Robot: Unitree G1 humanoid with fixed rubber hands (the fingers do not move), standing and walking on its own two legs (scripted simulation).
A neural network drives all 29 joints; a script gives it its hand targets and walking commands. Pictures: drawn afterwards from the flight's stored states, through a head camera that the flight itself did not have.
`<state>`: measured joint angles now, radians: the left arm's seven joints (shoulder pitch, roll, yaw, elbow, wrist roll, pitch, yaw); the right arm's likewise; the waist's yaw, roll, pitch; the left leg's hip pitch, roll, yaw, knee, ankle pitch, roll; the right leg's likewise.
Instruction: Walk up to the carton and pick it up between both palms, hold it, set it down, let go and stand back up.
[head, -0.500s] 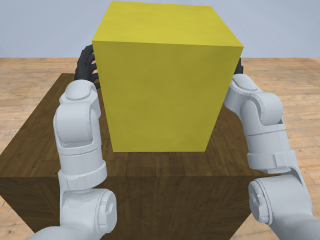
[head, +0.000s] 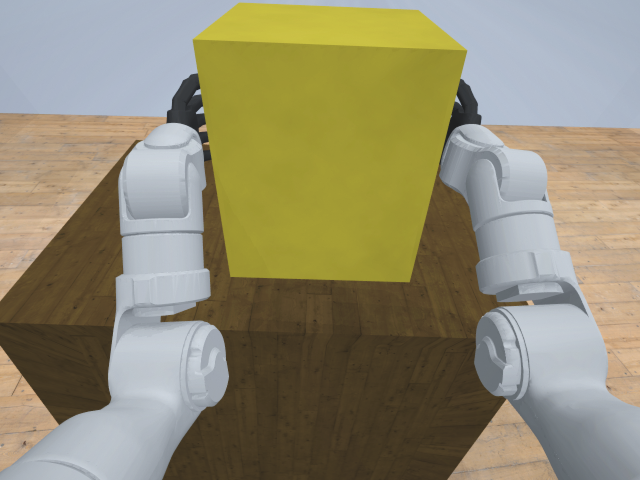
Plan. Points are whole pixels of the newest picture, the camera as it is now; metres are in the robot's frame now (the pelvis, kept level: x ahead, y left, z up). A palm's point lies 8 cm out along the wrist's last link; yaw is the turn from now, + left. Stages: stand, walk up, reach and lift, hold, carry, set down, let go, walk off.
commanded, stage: hold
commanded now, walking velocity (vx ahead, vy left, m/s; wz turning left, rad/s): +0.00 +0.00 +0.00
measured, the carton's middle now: (324, 142) +0.39 +0.00 +0.28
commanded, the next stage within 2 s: none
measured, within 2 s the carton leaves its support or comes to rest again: neither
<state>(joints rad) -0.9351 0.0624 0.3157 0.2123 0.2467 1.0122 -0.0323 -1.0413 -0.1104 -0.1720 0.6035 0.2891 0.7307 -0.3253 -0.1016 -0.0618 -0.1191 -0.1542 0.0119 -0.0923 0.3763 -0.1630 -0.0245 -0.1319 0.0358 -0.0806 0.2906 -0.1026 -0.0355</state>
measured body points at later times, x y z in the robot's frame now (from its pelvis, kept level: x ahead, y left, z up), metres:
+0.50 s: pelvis +0.04 +0.02 +0.00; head -0.01 +0.07 +0.44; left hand +0.46 +0.15 +0.28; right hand +0.43 -0.15 +0.28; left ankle +0.03 +0.14 -0.75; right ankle +0.04 -0.09 -0.75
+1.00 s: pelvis +0.06 +0.04 +0.00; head +0.03 +0.11 +0.44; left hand +0.46 +0.18 +0.28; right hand +0.45 -0.12 +0.29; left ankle +0.03 +0.13 -0.75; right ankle +0.04 -0.09 -0.75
